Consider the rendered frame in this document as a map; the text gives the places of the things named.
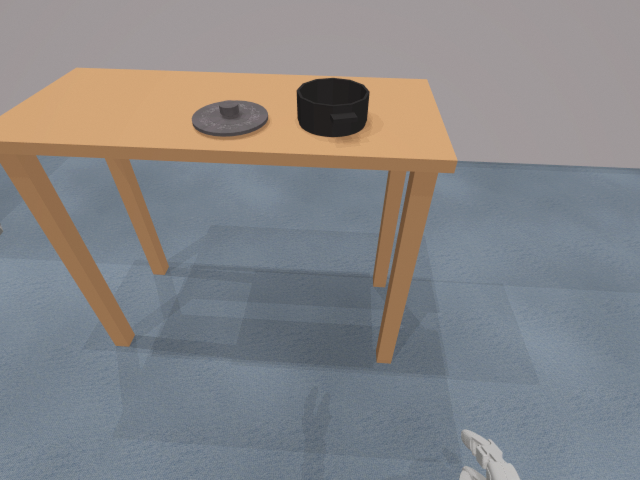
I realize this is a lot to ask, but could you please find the lid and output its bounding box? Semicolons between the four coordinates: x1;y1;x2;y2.
192;100;268;137

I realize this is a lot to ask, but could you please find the table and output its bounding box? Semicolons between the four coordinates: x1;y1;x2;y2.
0;68;458;364

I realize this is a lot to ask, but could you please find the knob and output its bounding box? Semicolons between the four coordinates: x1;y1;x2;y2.
219;100;239;116

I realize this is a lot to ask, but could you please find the robot right hand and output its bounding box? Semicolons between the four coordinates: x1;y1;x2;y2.
459;429;520;480

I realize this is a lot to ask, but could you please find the pot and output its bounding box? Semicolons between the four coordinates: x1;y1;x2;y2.
297;78;370;137

